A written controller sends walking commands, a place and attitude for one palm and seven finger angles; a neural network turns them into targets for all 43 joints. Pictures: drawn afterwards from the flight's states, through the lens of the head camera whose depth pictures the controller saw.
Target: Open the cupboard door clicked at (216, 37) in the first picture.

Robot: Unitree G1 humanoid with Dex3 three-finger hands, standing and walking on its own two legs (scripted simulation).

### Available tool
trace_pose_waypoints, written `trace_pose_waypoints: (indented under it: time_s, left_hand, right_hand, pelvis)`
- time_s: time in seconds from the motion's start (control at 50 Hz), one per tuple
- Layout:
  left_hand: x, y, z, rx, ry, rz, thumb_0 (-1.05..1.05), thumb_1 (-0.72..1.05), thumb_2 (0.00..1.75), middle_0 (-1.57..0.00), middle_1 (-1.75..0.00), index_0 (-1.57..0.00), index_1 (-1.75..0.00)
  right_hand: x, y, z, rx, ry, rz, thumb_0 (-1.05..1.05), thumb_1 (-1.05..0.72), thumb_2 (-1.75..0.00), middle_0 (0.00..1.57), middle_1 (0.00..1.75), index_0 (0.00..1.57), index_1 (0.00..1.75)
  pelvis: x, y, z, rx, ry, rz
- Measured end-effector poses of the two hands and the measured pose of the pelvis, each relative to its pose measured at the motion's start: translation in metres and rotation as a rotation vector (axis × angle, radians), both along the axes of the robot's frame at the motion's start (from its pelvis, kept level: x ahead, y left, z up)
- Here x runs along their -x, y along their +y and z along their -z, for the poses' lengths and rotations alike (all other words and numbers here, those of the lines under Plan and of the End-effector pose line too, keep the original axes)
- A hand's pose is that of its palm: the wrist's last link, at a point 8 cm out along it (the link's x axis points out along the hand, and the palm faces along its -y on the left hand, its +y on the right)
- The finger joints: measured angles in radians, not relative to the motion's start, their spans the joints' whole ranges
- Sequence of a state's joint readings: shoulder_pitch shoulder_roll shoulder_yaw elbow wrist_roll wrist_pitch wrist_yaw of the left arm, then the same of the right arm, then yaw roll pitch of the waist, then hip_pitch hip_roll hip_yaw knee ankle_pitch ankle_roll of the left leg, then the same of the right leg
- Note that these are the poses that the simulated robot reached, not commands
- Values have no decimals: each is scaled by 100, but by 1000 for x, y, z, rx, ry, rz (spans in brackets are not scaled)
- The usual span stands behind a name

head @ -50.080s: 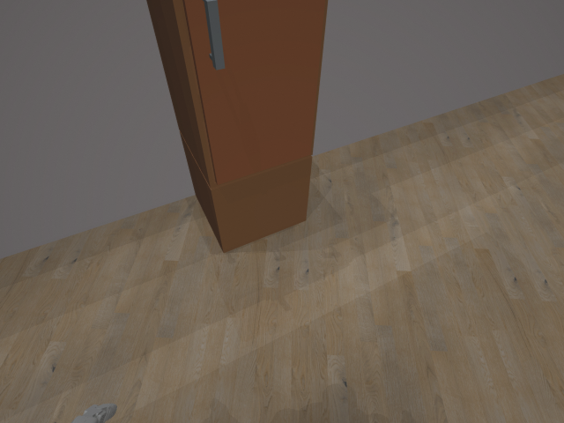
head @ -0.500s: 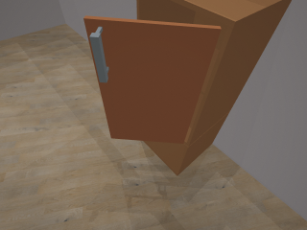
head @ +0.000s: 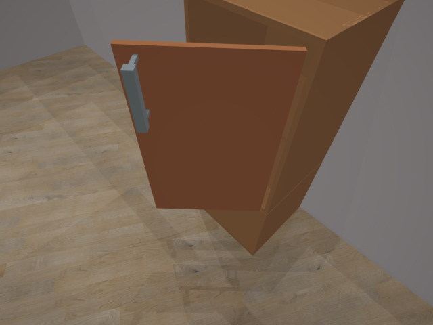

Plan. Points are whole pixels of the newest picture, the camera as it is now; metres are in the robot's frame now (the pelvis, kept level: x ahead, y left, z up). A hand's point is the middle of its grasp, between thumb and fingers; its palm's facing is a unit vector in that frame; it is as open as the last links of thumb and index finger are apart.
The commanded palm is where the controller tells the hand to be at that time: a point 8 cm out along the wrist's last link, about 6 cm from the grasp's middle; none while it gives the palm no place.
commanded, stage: look again from close up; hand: left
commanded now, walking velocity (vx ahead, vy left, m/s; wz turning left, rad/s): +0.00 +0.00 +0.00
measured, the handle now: (138, 95) +0.51 +0.20 +0.15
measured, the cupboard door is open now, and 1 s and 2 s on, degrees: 45 45 45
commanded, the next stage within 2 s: raise the hand with hooked fingers in 0.56 s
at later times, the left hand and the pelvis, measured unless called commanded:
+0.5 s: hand out of the picture -0.01 +0.17 -0.18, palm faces +0.01 -0.98 -0.20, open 7.3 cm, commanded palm none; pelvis -0.01 +0.00 +0.00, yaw +0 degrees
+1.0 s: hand (134, 294) +0.17 +0.15 +0.01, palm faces +0.04 -1.00 -0.02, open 8.1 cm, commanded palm +0.10 +0.23 -0.02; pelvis -0.04 -0.04 -0.03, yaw +1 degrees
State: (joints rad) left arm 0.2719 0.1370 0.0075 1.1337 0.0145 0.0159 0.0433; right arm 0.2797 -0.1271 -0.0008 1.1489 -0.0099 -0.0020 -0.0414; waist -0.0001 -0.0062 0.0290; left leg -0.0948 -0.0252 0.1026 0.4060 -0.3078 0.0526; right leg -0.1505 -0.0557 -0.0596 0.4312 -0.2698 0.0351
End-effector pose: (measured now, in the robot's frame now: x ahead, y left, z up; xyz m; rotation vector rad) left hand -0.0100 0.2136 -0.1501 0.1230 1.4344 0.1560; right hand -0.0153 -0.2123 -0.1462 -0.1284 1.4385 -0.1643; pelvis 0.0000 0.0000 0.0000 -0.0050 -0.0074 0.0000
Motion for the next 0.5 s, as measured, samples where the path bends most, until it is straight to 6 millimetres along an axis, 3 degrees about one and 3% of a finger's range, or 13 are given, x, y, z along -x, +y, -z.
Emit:
trace_pose_waypoints:
  time_s: [0.26,0.5]
  left_hand:
    - [15,2,0,-12,-6,16,1,92,90,-20,-30,-20,-29]
    - [8,1,-4,-25,-46,28,1,92,90,-20,-30,-20,-29]
  right_hand:
    - [-1,-3,7,-10,-45,-43,1,-92,-90,20,30,20,30]
    - [-3,-11,6,-12,-80,-47,1,-93,-90,20,30,20,30]
  pelvis:
    - [10,3,6,7,10,-15]
    - [15,-3,4,-5,-9,-5]
